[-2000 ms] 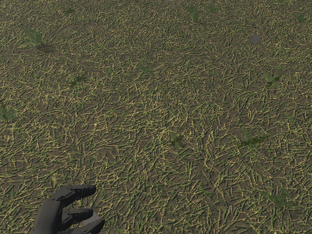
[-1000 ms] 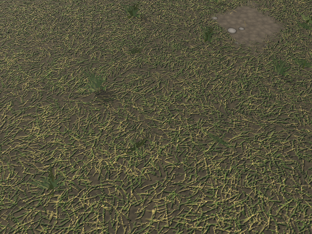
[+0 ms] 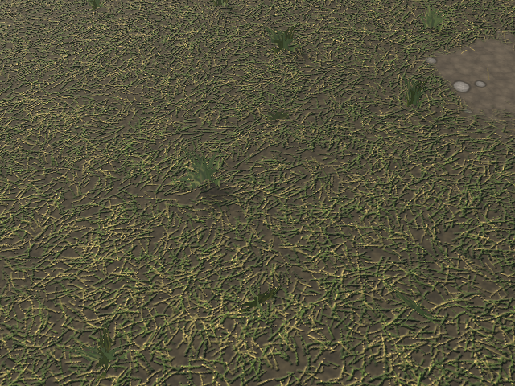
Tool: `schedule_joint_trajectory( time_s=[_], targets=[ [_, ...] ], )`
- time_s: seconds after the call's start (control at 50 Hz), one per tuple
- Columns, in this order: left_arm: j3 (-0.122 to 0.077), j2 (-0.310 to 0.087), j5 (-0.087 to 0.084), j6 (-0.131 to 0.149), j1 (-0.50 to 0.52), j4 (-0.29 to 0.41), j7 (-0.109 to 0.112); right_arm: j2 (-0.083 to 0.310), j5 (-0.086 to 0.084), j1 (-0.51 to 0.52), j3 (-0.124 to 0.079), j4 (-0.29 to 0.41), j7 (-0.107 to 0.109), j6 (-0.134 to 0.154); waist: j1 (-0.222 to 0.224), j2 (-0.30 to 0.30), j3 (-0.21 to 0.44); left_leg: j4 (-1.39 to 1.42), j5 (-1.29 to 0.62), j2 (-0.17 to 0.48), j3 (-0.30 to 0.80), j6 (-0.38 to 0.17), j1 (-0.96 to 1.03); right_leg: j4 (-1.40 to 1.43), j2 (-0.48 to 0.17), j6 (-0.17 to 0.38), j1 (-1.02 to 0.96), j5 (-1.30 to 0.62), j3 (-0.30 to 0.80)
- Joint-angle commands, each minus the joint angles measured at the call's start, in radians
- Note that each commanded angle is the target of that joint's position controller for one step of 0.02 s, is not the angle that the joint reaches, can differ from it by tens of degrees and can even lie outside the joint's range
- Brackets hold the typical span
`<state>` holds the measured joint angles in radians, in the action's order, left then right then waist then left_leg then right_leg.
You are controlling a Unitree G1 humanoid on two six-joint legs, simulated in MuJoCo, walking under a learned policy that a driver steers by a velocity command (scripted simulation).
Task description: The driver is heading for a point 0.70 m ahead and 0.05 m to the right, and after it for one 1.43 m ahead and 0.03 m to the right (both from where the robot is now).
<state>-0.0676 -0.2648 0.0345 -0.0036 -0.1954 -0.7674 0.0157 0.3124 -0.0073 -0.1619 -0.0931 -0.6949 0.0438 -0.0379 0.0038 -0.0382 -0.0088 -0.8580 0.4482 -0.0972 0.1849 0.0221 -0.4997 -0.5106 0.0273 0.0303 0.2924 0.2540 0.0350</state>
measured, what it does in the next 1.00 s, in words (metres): steps on the spot: left foot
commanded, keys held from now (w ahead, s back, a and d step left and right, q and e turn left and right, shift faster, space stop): no key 0.32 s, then w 0.08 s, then no key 0.44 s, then w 0.16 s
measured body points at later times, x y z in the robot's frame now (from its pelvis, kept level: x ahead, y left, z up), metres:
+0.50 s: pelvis +0.01 +0.01 -0.01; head +0.01 +0.01 +0.44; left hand +0.09 +0.29 -0.13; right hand +0.12 -0.24 -0.13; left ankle -0.03 +0.15 -0.74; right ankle +0.01 -0.09 -0.74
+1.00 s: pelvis +0.03 +0.00 +0.00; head +0.03 +0.00 +0.45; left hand +0.08 +0.28 -0.13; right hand +0.11 -0.26 -0.14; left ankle -0.03 +0.13 -0.71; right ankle +0.01 -0.09 -0.74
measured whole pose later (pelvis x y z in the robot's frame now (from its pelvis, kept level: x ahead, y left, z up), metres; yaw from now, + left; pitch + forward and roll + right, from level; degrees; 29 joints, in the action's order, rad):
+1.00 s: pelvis +0.03 +0.00 +0.00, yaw +3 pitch -1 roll +0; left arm -0.04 -0.25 -0.01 0.03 -0.21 -0.98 0.01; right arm 0.26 -0.02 -0.24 -0.05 -0.95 0.04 0.01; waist 0.01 -0.01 -0.01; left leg -0.80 0.49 0.01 0.02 -0.01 -0.27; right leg -0.50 0.03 0.07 0.17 0.32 -0.02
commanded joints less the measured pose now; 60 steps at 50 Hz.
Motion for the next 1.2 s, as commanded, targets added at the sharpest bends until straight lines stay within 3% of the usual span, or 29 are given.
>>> schedule_joint_trajectory(
  time_s=[0.02, 0.1, 0.16, 0.24, 0.26, 0.28, 0.3, 0.34, 0.36, 0.4, 0.44, 0.48, 0.5, 0.52, 0.54, 0.56, 0.64, 0.72, 0.84, 0.88, 0.92, 0.96, 1.0, 1.04, 1.1, 1.14, 1.16, 1.18, 1.2],
  targets=[
    [-0.02, -0.113, -0.02, 0.033, 0.131, 0.101, 0.008, 0.125, 0.009, -0.088, -0.043, 0.012, 0.011, 0.006, -0.055, 0.138, 0.027, -0.294, 0.004, 0.025, 0.026, 0.024, -0.097, 0.227, -0.277, 0.164, -0.075, -0.154, 0.286],
    [0.002, -0.072, -0.023, 0.03, 0.063, 0.059, 0.018, 0.039, -0.001, -0.036, -0.008, 0.028, 0.007, 0.007, -0.019, 0.173, 0.047, -0.135, -0.068, 0.058, -0.035, 0.074, -0.023, 0.191, -0.219, 0.172, -0.147, -0.333, 0.159],
    [-0.009, -0.119, -0.026, 0.017, 0.028, 0.039, 0.019, 0.007, 0.003, 0.021, 0.017, 0.045, -0.004, 0.01, 0.023, 0.222, 0.057, 0.132, -0.016, 0.105, -0.132, 0.084, 0.126, 0.168, -0.217, 0.174, -0.153, -0.346, 0.146],
    [-0.007, -0.13, -0.052, 0.011, -0.024, 0.002, 0.01, 0.05, 0.003, -0.044, 0.009, -0.002, -0.01, 0.013, -0.001, 0.186, 0.034, 0.537, -0.318, 0.095, -0.157, 0.028, 0.331, 0.118, -0.204, 0.132, -0.112, -0.382, 0.159],
    [0.0, -0.115, -0.042, 0.024, -0.046, -0.003, 0.005, 0.09, 0.012, -0.057, 0.004, 0.001, -0.004, 0.013, 0.007, 0.133, 0.063, 0.525, -0.455, 0.154, -0.086, -0.003, 0.43, 0.103, -0.188, 0.079, -0.061, -0.334, 0.147],
    [0.005, -0.099, -0.015, 0.042, -0.069, 0.004, -0.009, 0.155, 0.018, -0.072, -0.007, 0.002, 0.003, 0.008, 0.045, 0.0, 0.103, 0.427, -0.676, 0.236, -0.025, -0.045, 0.506, 0.053, -0.121, 0.032, -0.004, -0.233, 0.075],
    [0.013, -0.06, -0.015, 0.05, -0.058, -0.003, -0.011, 0.109, 0.016, -0.049, -0.001, -0.017, -0.008, 0.008, 0.048, -0.105, 0.116, 0.42, -0.525, 0.229, -0.032, -0.091, 0.401, 0.075, -0.063, -0.018, -0.066, -0.09, 0.001],
    [0.011, -0.073, -0.015, 0.041, 0.025, -0.011, -0.006, 0.028, 0.024, -0.039, 0.019, -0.024, -0.021, 0.018, 0.006, -0.047, 0.083, 0.466, -0.253, 0.186, -0.042, -0.08, 0.328, 0.042, -0.04, -0.051, -0.096, -0.035, -0.03],
    [0.01, -0.068, -0.024, 0.029, 0.028, -0.018, -0.001, 0.048, 0.021, -0.052, 0.015, -0.032, -0.022, 0.021, -0.001, -0.062, 0.046, 0.486, -0.091, 0.172, -0.04, -0.085, 0.295, 0.004, -0.014, -0.043, -0.07, 0.063, -0.058],
    [0.004, -0.071, -0.038, 0.023, 0.039, -0.007, 0.004, 0.103, 0.009, -0.104, 0.002, -0.045, -0.02, 0.031, -0.024, -0.147, -0.05, 0.588, 0.272, 0.25, 0.098, -0.148, 0.253, -0.128, 0.023, -0.027, 0.071, 0.213, -0.105],
    [0.006, -0.054, -0.045, 0.042, 0.061, 0.01, 0.003, 0.09, 0.011, -0.072, 0.013, -0.043, -0.013, 0.047, -0.012, -0.184, -0.134, 0.63, 0.167, 0.327, 0.207, -0.195, 0.195, -0.172, -0.013, -0.002, 0.104, 0.15, -0.055],
    [0.01, -0.033, -0.029, 0.056, -0.015, -0.021, -0.006, 0.031, 0.016, 0.014, 0.035, -0.032, -0.011, 0.057, 0.053, -0.147, -0.074, 0.522, -0.131, 0.266, 0.084, -0.135, 0.174, -0.012, -0.041, 0.011, -0.056, 0.024, -0.029],
    [0.005, -0.057, -0.017, 0.056, -0.04, -0.038, -0.011, 0.018, 0.019, 0.012, 0.038, -0.034, -0.01, 0.058, 0.051, -0.078, -0.035, 0.442, -0.213, 0.202, 0.004, -0.08, 0.17, 0.048, -0.064, 0.011, -0.138, -0.136, 0.011],
    [-0.012, -0.132, -0.023, 0.053, -0.024, -0.044, -0.013, 0.016, 0.022, -0.034, 0.034, -0.03, -0.003, 0.057, -0.005, 0.075, -0.015, 0.356, -0.222, 0.098, -0.12, -0.025, 0.203, 0.055, -0.091, 0.037, -0.114, -0.182, 0.056],
    [-0.001, -0.105, -0.028, 0.052, 0.005, -0.04, -0.016, 0.005, 0.026, -0.067, 0.039, -0.042, 0.003, 0.053, -0.021, 0.153, 0.01, 0.344, -0.226, 0.09, -0.134, 0.007, 0.259, 0.085, -0.125, 0.076, -0.085, -0.17, 0.11],
    [0.012, -0.07, -0.028, 0.051, 0.029, -0.036, -0.018, 0.018, 0.02, -0.077, 0.038, -0.054, 0.007, 0.05, -0.021, 0.147, -0.001, 0.348, -0.262, 0.103, -0.122, 0.016, 0.282, 0.091, -0.133, 0.085, -0.076, -0.204, 0.119],
    [0.011, -0.101, -0.035, 0.053, -0.009, -0.074, -0.02, 0.038, 0.009, -0.097, 0.032, -0.093, 0.009, 0.037, -0.003, 0.084, 0.055, 0.358, -0.449, 0.125, -0.102, 0.004, 0.32, 0.03, -0.101, 0.052, -0.17, -0.47, 0.059],
    [0.015, -0.095, -0.038, 0.035, 0.006, -0.104, -0.014, 0.031, 0.008, -0.096, 0.034, -0.133, 0.005, 0.025, 0.001, 0.065, 0.055, 0.389, -0.435, 0.128, -0.108, 0.011, 0.332, 0.033, -0.098, 0.051, -0.202, -0.499, 0.05],
    [0.016, -0.09, -0.037, 0.023, 0.045, -0.142, -0.01, 0.035, 0.011, -0.084, 0.032, -0.19, 0.011, 0.019, 0.001, 0.043, 0.018, 0.427, -0.4, 0.131, -0.116, 0.016, 0.343, 0.07, -0.088, 0.046, -0.176, -0.385, 0.043],
    [0.006, -0.112, -0.046, 0.017, 0.021, -0.166, -0.006, 0.026, 0.005, -0.095, 0.031, -0.213, 0.014, 0.018, 0.01, 0.078, 0.022, 0.368, -0.156, 0.082, -0.176, 0.008, 0.304, 0.115, -0.089, 0.075, -0.18, -0.026, 0.07],
    [-0.011, -0.165, -0.054, 0.015, -0.036, -0.183, 0.0, 0.019, -0.003, -0.03, 0.033, -0.188, 0.013, 0.033, 0.047, 0.165, -0.058, 0.216, 0.01, 0.07, -0.221, -0.006, 0.131, 0.265, -0.227, 0.165, -0.156, 0.466, 0.288],
    [-0.02, -0.188, -0.042, 0.035, -0.071, -0.19, 0.006, 0.031, -0.021, 0.052, 0.03, -0.153, 0.003, 0.066, 0.073, 0.215, -0.157, 0.013, 0.09, 0.124, -0.158, -0.036, -0.016, 0.392, -0.362, 0.251, -0.111, 0.559, 0.503],
    [-0.019, -0.171, -0.041, 0.065, -0.055, -0.181, 0.005, 0.054, -0.027, 0.04, 0.018, -0.157, -0.012, 0.094, 0.051, 0.165, -0.142, -0.11, 0.103, 0.186, -0.112, -0.061, -0.14, 0.402, -0.398, 0.259, -0.194, 0.441, 0.515],
    [-0.015, -0.154, -0.058, 0.072, -0.01, -0.162, 0.005, 0.049, -0.024, 0.025, 0.015, -0.175, -0.027, 0.114, 0.029, 0.133, -0.098, -0.003, 0.033, 0.21, -0.136, -0.07, -0.097, 0.395, -0.336, 0.201, -0.216, 0.301, 0.37],
    [-0.019, -0.17, -0.056, 0.05, 0.004, -0.168, 0.004, -0.002, -0.008, -0.003, 0.025, -0.214, -0.04, 0.119, 0.009, 0.128, -0.044, 0.227, -0.137, 0.135, -0.236, -0.032, 0.165, 0.302, -0.205, 0.157, -0.117, -0.037, 0.126],
    [-0.017, -0.168, -0.061, 0.033, -0.01, -0.184, 0.004, 0.007, -0.005, -0.09, 0.017, -0.256, -0.04, 0.107, -0.032, 0.121, 0.003, 0.341, -0.316, 0.078, -0.282, -0.015, 0.362, 0.204, -0.18, 0.134, -0.03, -0.131, 0.078],
    [-0.004, -0.133, -0.059, 0.029, -0.018, -0.193, 0.003, 0.027, -0.004, -0.137, 0.008, -0.269, -0.034, 0.098, -0.057, 0.104, 0.014, 0.385, -0.323, 0.076, -0.267, -0.02, 0.446, 0.145, -0.156, 0.103, 0.02, -0.104, 0.078],
    [0.019, -0.064, -0.046, 0.031, -0.02, -0.192, 0.001, 0.074, 0.0, -0.174, -0.002, -0.264, -0.023, 0.093, -0.072, 0.008, 0.026, 0.457, -0.369, 0.185, -0.138, -0.042, 0.518, -0.007, -0.082, 0.037, 0.079, -0.015, 0.026],
    [0.038, -0.001, -0.024, 0.033, -0.039, -0.168, 0.008, 0.188, 0.013, -0.198, -0.017, -0.243, -0.013, 0.086, -0.056, -0.232, 0.067, 0.542, -0.513, 0.42, 0.141, -0.144, 0.561, -0.274, 0.03, -0.044, 0.207, 0.304, -0.064]
  ],
)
